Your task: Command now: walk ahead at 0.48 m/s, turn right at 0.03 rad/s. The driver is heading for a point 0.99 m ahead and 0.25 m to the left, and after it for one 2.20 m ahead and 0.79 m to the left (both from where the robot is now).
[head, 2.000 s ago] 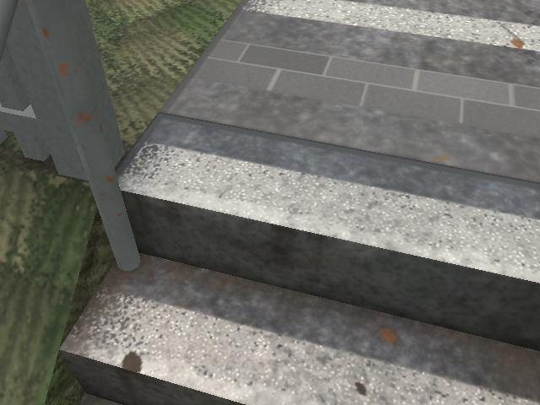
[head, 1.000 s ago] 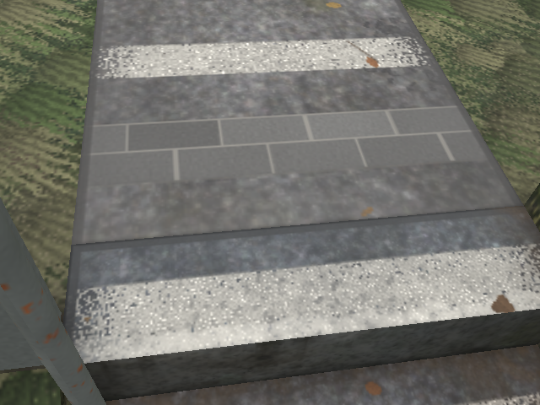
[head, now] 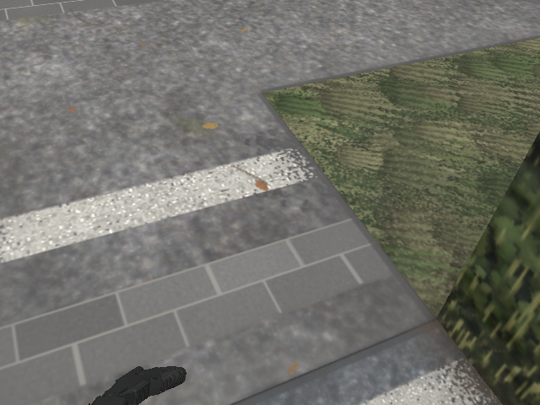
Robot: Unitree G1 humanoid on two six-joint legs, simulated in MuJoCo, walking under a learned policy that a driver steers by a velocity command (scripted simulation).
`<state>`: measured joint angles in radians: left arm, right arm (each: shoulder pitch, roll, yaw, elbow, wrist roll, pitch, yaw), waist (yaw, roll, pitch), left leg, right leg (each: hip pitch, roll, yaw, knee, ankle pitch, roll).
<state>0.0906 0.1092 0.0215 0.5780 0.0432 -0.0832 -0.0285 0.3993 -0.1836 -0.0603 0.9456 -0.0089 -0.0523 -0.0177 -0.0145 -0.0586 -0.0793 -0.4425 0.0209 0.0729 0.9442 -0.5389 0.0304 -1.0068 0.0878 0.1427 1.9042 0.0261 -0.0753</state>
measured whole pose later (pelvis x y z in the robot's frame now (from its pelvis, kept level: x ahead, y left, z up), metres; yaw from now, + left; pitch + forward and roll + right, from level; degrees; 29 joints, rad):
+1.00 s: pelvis +0.62 -0.03 +0.21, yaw +23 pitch +1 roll +1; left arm 0.36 0.22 0.06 0.84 -0.01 -0.07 0.03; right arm 0.18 -0.24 -0.09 0.77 -0.03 -0.02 0.02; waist -0.01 0.03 0.03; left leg -0.43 -0.14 0.11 0.62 -0.21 0.18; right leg -0.15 -0.09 -0.15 1.11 -0.44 -0.01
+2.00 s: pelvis +0.98 +0.11 +0.24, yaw +42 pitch +1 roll +0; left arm 0.35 0.25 0.04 0.77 0.01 0.04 0.01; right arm 0.17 -0.18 0.00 0.80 -0.03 0.01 -0.04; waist 0.02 -0.04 0.02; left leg -0.29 0.02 0.07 0.48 -0.20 0.03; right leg -0.43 0.01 -0.01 0.99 -0.50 -0.03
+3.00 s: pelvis +0.99 +0.13 +0.25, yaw +17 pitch -1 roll +0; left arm 0.25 0.26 0.04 0.89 0.00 0.05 0.03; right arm 0.19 -0.21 0.00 0.86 -0.02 0.00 -0.03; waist 0.01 -0.05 0.03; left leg -0.19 -0.06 -0.02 0.40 -0.20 0.06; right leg -0.19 0.02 0.09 0.56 -0.37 0.03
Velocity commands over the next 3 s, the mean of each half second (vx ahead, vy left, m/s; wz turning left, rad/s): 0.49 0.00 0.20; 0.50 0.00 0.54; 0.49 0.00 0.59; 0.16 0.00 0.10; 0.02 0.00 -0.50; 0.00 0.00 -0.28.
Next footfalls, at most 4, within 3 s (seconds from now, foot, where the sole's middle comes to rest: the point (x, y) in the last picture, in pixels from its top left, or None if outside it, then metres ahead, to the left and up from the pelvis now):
0.36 right None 0.45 -0.17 -0.54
0.94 left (249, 301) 0.71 0.03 -0.53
1.42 right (248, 195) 1.07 0.04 -0.54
1.84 left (170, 220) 0.96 0.25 -0.54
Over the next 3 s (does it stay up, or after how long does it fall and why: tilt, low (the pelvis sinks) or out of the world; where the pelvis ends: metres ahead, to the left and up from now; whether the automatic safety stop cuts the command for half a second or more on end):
stays up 0.99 0.13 0.25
